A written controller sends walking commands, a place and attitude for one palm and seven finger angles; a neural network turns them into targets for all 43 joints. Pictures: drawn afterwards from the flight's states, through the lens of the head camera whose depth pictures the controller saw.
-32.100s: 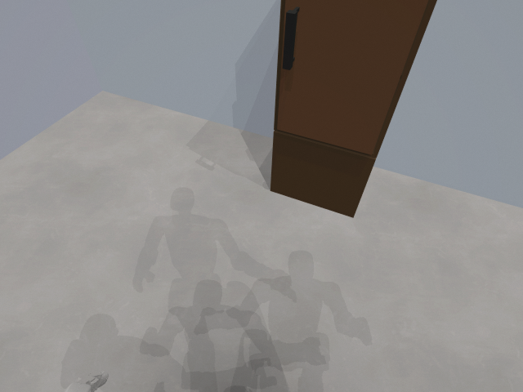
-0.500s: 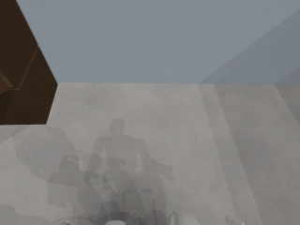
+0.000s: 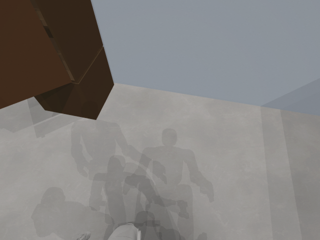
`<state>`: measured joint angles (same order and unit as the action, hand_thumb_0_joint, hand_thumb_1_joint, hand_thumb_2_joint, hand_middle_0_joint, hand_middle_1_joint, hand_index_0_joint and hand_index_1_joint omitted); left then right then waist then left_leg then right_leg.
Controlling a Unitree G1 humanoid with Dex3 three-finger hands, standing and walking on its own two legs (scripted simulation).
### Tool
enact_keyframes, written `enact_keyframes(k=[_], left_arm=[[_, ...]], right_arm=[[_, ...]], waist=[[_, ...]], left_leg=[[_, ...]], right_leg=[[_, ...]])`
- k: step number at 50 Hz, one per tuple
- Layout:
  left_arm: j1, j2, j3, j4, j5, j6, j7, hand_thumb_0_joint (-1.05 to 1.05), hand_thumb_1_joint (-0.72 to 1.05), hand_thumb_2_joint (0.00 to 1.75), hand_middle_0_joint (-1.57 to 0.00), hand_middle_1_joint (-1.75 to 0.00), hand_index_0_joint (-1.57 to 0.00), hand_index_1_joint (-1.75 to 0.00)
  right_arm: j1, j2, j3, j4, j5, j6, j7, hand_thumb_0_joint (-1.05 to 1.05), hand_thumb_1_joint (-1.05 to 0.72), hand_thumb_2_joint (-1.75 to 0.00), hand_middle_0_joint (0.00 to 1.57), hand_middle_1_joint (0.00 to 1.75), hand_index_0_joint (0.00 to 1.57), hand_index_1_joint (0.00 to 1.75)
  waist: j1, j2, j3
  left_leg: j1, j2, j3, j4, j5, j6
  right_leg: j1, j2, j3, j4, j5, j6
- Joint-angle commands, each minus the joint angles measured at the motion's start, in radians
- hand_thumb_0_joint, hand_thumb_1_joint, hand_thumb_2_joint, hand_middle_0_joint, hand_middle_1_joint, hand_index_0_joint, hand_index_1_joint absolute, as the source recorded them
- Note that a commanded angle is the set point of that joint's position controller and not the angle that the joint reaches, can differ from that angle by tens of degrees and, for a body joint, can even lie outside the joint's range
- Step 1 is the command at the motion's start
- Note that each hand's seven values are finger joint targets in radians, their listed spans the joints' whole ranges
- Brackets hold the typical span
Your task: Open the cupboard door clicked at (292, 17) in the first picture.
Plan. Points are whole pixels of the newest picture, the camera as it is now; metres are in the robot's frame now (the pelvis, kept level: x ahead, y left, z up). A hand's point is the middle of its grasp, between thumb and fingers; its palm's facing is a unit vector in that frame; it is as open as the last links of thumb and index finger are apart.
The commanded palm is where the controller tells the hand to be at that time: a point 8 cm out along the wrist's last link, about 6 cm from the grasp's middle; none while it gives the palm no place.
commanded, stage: turn to face it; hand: left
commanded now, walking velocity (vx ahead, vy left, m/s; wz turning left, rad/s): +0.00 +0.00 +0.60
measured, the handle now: out of the picture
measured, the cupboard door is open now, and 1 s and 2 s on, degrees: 44 44 44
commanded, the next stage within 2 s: take the last steps up to it in 0.78 s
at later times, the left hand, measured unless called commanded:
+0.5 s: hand out of the picture +0.06 +0.24 -0.16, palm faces +0.26 -0.92 -0.28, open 7.4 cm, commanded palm none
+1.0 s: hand out of the picture -0.07 +0.20 -0.19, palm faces +0.49 -0.85 -0.21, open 7.4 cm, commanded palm none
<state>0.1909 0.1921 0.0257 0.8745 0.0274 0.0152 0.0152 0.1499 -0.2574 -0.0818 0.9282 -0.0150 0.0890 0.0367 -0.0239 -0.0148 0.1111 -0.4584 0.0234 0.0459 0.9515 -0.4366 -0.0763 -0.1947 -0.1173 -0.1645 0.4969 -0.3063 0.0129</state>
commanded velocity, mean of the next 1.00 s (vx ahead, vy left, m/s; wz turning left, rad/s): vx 0.04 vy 0.02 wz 0.42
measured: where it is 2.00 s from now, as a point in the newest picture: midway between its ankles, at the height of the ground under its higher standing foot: (124, 227)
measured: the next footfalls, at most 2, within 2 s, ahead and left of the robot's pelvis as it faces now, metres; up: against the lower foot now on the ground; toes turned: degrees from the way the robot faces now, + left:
left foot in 0.12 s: +0.05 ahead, +0.13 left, +0.00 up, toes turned +9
right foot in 0.54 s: +0.09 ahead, -0.12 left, +0.00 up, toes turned +15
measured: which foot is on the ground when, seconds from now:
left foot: up 0.00-0.10, down 0.12-0.54, up 0.56-0.88, down 0.90-1.00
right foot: down 0.00-0.12, up 0.14-0.52, down 0.54-0.92, up 0.94-1.00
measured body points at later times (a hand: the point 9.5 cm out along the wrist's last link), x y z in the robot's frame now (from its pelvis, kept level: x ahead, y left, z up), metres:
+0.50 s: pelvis +0.01 +0.00 -0.01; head +0.05 +0.01 +0.44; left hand +0.05 +0.29 -0.14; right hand +0.15 -0.22 -0.15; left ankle +0.01 +0.13 -0.74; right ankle +0.05 -0.13 -0.72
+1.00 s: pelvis +0.01 +0.01 -0.01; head +0.03 +0.06 +0.44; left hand -0.09 +0.25 -0.17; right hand +0.22 -0.16 -0.14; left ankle -0.04 +0.10 -0.74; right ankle +0.04 -0.13 -0.70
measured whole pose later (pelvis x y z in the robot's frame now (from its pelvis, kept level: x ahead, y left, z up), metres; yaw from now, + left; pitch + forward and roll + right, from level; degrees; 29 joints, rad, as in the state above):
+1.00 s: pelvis +0.01 +0.01 -0.01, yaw +27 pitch +0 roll +0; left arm 0.25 0.24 0.06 0.99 0.02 0.06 0.01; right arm 0.12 -0.19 -0.03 0.95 -0.03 0.02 0.01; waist 0.03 -0.06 0.08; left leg -0.26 0.00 0.05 0.57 -0.32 0.04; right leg -0.37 -0.10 -0.08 0.91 -0.52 0.04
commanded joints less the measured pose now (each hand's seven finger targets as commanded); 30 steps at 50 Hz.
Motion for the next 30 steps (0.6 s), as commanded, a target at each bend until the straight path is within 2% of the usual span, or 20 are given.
enact_keyframes(k=[1,3,4,5,6,7,8,9,11,12,16,20,22,24,25,26,27,28,29,30], left_arm=[[0.090,0.243,0.080,-0.041,0.003,-0.024,0.014,0.00,0.90,0.90,-0.20,-0.30,-0.20,-0.30],[0.076,0.252,0.084,-0.036,-0.004,-0.023,0.009,0.00,0.90,0.90,-0.20,-0.30,-0.20,-0.30],[0.058,0.246,0.085,-0.039,-0.012,-0.021,0.006,0.00,0.90,0.90,-0.20,-0.30,-0.20,-0.30],[0.051,0.206,0.078,-0.059,-0.017,-0.018,0.000,0.00,0.90,0.90,-0.20,-0.30,-0.20,-0.30],[-0.006,0.127,0.053,-0.106,-0.023,-0.013,-0.006,0.00,0.90,0.90,-0.20,-0.30,-0.20,-0.30],[-0.062,0.151,0.052,-0.123,-0.014,0.003,0.003,0.00,0.90,0.90,-0.20,-0.30,-0.20,-0.30],[-0.083,0.157,0.056,-0.114,-0.010,0.009,0.008,0.00,0.90,0.90,-0.20,-0.30,-0.20,-0.30],[-0.081,0.145,0.060,-0.098,-0.012,0.012,0.006,0.00,0.90,0.90,-0.20,-0.30,-0.20,-0.30],[-0.043,0.149,0.063,-0.063,-0.009,0.018,-0.006,0.00,0.90,0.90,-0.20,-0.30,-0.20,-0.30],[-0.021,0.145,0.064,-0.054,-0.008,0.020,-0.009,0.00,0.90,0.90,-0.20,-0.30,-0.20,-0.30],[-0.025,0.140,0.062,-0.053,-0.009,0.018,-0.011,0.00,0.90,0.90,-0.20,-0.30,-0.20,-0.30],[-0.057,0.134,0.055,-0.073,-0.009,0.014,-0.007,0.00,0.90,0.90,-0.20,-0.30,-0.20,-0.30],[-0.025,0.130,0.054,-0.069,-0.014,0.010,-0.004,0.00,0.90,0.90,-0.20,-0.30,-0.20,-0.30],[0.031,0.134,0.058,-0.055,-0.017,0.000,-0.001,0.00,0.90,0.90,-0.20,-0.30,-0.20,-0.30],[0.076,0.163,0.064,-0.045,-0.015,-0.009,0.003,0.00,0.90,0.90,-0.20,-0.30,-0.20,-0.30],[0.110,0.225,0.080,-0.041,-0.003,-0.021,0.011,0.00,0.90,0.90,-0.20,-0.30,-0.20,-0.30],[0.109,0.294,0.090,-0.048,0.007,-0.024,0.015,0.00,0.90,0.90,-0.20,-0.30,-0.20,-0.30],[0.091,0.279,0.078,-0.052,-0.001,-0.023,0.019,0.00,0.90,0.90,-0.20,-0.30,-0.20,-0.30],[0.018,0.213,0.067,-0.064,-0.005,-0.027,0.022,0.00,0.90,0.90,-0.20,-0.30,-0.20,-0.30],[-0.020,0.193,0.064,-0.074,-0.006,-0.023,0.024,0.00,0.90,0.90,-0.20,-0.30,-0.20,-0.30]], right_arm=[[-0.096,-0.030,0.005,-0.112,0.008,-0.051,-0.001,0.00,-0.90,-0.90,0.20,0.30,0.20,0.30],[-0.040,-0.050,0.003,-0.099,0.007,-0.058,-0.005,0.00,-0.90,-0.90,0.20,0.30,0.20,0.30],[0.017,-0.078,-0.005,-0.083,0.003,-0.064,-0.007,0.00,-0.90,-0.90,0.20,0.30,0.20,0.30],[0.084,-0.160,-0.026,-0.070,-0.004,-0.072,-0.012,0.00,-0.90,-0.90,0.20,0.30,0.20,0.30],[0.170,-0.269,-0.057,-0.060,-0.008,-0.074,-0.023,0.00,-0.90,-0.90,0.20,0.30,0.20,0.30],[0.214,-0.279,-0.053,-0.034,-0.004,-0.065,-0.033,0.00,-0.90,-0.90,0.20,0.30,0.20,0.30],[0.178,-0.248,-0.044,-0.041,-0.007,-0.068,-0.040,0.00,-0.90,-0.90,0.20,0.30,0.20,0.30],[0.113,-0.226,-0.041,-0.062,-0.008,-0.071,-0.049,0.00,-0.90,-0.90,0.20,0.30,0.20,0.30],[0.016,-0.185,-0.024,-0.086,-0.009,-0.074,-0.053,0.00,-0.90,-0.90,0.20,0.30,0.20,0.30],[0.008,-0.174,-0.020,-0.089,-0.008,-0.075,-0.052,0.00,-0.90,-0.90,0.20,0.30,0.20,0.30],[0.025,-0.179,-0.021,-0.083,-0.008,-0.077,-0.049,0.00,-0.90,-0.90,0.20,0.30,0.20,0.30],[0.028,-0.182,-0.029,-0.078,-0.012,-0.069,-0.044,0.00,-0.90,-0.90,0.20,0.30,0.20,0.30],[0.007,-0.181,-0.032,-0.087,-0.013,-0.063,-0.043,0.00,-0.90,-0.90,0.20,0.30,0.20,0.30],[-0.016,-0.173,-0.033,-0.094,-0.007,-0.061,-0.043,0.00,-0.90,-0.90,0.20,0.30,0.20,0.30],[-0.032,-0.153,-0.031,-0.100,0.001,-0.061,-0.039,0.00,-0.90,-0.90,0.20,0.30,0.20,0.30],[-0.021,-0.096,-0.024,-0.110,0.011,-0.062,-0.035,0.00,-0.90,-0.90,0.20,0.30,0.20,0.30],[-0.040,-0.061,-0.016,-0.133,0.010,-0.064,-0.032,0.00,-0.90,-0.90,0.20,0.30,0.20,0.30],[-0.038,-0.099,-0.023,-0.125,0.002,-0.058,-0.028,0.00,-0.90,-0.90,0.20,0.30,0.20,0.30],[-0.004,-0.096,-0.027,-0.094,-0.003,-0.047,-0.025,0.00,-0.90,-0.90,0.20,0.30,0.20,0.30],[0.004,-0.083,-0.030,-0.079,-0.001,-0.037,-0.022,0.00,-0.90,-0.90,0.20,0.30,0.20,0.30]], waist=[[0.074,-0.199,-0.166],[0.038,-0.189,-0.190],[-0.001,-0.140,-0.213],[-0.038,0.060,-0.273],[-0.091,0.334,-0.280],[-0.095,0.234,-0.284],[-0.081,0.190,-0.248],[-0.055,0.219,-0.213],[-0.006,0.203,-0.153],[0.007,0.175,-0.153],[0.007,0.137,-0.170],[-0.002,0.175,-0.154],[0.011,0.184,-0.153],[0.040,0.173,-0.168],[0.067,0.112,-0.183],[0.081,-0.077,-0.210],[0.093,-0.296,-0.176],[0.077,-0.215,-0.152],[0.030,-0.183,-0.128],[0.014,-0.206,-0.120]], left_leg=[[0.016,-0.019,0.064,-0.231,-0.019,0.013],[0.141,-0.038,0.079,-0.382,0.107,0.028],[0.271,-0.032,0.066,-0.498,0.237,0.042],[0.462,0.114,-0.107,-0.540,0.460,0.098],[0.564,0.385,-0.473,-0.554,0.926,0.264],[0.533,0.418,-0.449,-0.526,0.993,0.334],[0.473,0.365,-0.397,-0.552,0.821,0.321],[0.405,0.309,-0.376,-0.567,0.703,0.296],[0.300,0.233,-0.289,-0.600,0.564,0.237],[0.293,0.208,-0.277,-0.609,0.519,0.223],[0.302,0.194,-0.304,-0.622,0.446,0.230],[0.261,0.182,-0.346,-0.609,0.405,0.233],[0.207,0.175,-0.374,-0.586,0.424,0.230],[0.147,0.141,-0.371,-0.531,0.434,0.202],[0.071,0.104,-0.349,-0.472,0.379,0.166],[-0.070,0.003,-0.249,-0.311,0.181,0.102],[-0.157,-0.119,-0.085,-0.047,-0.150,0.037],[-0.128,-0.060,-0.131,0.140,-0.173,0.049],[-0.128,-0.035,-0.150,0.227,-0.083,0.044],[-0.119,-0.022,-0.121,0.263,-0.048,0.035]], right_leg=[[0.209,-0.238,0.105,-0.024,0.688,-0.116],[0.158,-0.223,0.060,0.059,0.675,-0.072],[0.079,-0.210,0.028,0.152,0.617,-0.033],[-0.103,-0.145,-0.013,0.334,0.363,0.024],[-0.384,-0.004,0.002,0.559,-0.338,0.089],[-0.407,-0.008,0.133,0.653,-0.374,0.068],[-0.413,-0.016,0.157,0.682,-0.312,0.062],[-0.411,-0.016,0.168,0.680,-0.249,0.064],[-0.367,-0.004,0.178,0.664,-0.135,0.070],[-0.352,0.008,0.171,0.644,-0.107,0.070],[-0.320,0.035,0.164,0.520,-0.095,0.075],[-0.244,0.066,0.148,0.346,-0.118,0.068],[-0.147,0.093,0.136,0.244,-0.106,0.058],[-0.014,0.109,0.128,0.073,0.001,0.049],[0.108,0.080,0.153,-0.062,0.081,0.044],[0.237,-0.104,0.335,-0.198,0.046,-0.008],[0.191,-0.344,0.570,-0.248,0.171,-0.133],[0.072,-0.372,0.525,-0.234,0.205,-0.187],[0.034,-0.288,0.429,-0.230,0.195,-0.173],[0.022,-0.250,0.382,-0.210,0.244,-0.155]])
